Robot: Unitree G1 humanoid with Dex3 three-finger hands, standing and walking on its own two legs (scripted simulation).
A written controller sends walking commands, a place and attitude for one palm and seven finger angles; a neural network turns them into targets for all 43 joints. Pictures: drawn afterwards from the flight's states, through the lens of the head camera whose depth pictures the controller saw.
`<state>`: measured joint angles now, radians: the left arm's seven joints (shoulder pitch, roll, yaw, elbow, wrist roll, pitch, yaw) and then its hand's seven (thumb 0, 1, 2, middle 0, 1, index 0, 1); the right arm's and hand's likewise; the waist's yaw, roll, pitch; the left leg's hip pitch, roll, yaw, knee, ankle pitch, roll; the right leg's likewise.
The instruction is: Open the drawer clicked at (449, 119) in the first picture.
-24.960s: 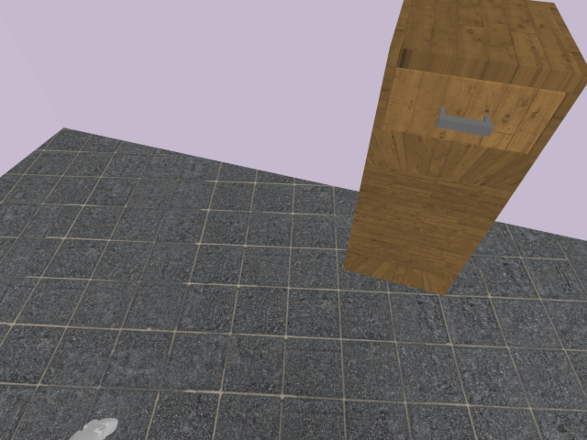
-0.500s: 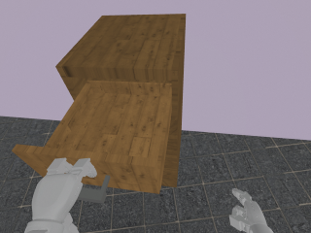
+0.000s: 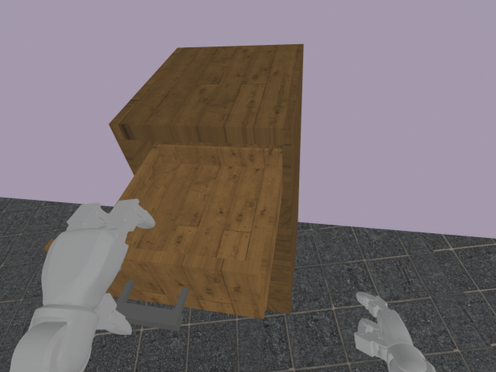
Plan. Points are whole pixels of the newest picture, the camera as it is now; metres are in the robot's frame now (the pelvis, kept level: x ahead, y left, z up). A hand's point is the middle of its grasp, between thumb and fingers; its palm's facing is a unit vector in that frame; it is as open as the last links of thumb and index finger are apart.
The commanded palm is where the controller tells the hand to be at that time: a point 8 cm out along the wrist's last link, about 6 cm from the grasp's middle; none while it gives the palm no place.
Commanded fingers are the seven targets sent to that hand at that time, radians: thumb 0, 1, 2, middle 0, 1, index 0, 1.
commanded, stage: lift the hand off the handle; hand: left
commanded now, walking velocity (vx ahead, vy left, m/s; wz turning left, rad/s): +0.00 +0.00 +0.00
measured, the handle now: (150, 302) +0.21 +0.21 +0.01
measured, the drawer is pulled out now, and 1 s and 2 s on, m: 0.30 0.30 0.30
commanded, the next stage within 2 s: draw the hand back to the body in 0.24 s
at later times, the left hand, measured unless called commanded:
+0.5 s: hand (110, 272) +0.19 +0.21 +0.15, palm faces +0.12 -0.11 -0.99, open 13.8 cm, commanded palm +0.14 +0.21 +0.21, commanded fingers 0.00 -0.50 0.30 -0.30 -1.20 -0.30 -1.20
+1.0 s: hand (93, 276) +0.18 +0.23 +0.15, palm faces +0.18 -0.41 -0.89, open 13.8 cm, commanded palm +0.13 +0.24 +0.20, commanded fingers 0.00 -0.36 0.36 -0.29 -1.11 -0.29 -1.11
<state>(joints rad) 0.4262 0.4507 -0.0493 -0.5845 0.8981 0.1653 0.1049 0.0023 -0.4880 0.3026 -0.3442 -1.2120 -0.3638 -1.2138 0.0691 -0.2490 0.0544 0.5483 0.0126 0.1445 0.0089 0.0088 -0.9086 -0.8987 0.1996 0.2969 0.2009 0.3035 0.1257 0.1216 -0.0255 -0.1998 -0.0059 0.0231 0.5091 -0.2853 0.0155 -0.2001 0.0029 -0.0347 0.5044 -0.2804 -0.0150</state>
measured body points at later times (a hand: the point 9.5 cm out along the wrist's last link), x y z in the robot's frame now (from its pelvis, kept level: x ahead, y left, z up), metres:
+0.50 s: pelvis -0.01 -0.02 +0.00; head -0.01 -0.07 +0.45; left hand +0.17 +0.21 +0.20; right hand +0.23 -0.21 -0.08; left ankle -0.01 +0.11 -0.74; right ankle -0.01 -0.11 -0.74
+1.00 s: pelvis +0.00 +0.00 +0.00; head +0.00 -0.04 +0.45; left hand +0.16 +0.25 +0.20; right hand +0.24 -0.20 -0.08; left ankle -0.01 +0.11 -0.74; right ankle +0.00 -0.11 -0.74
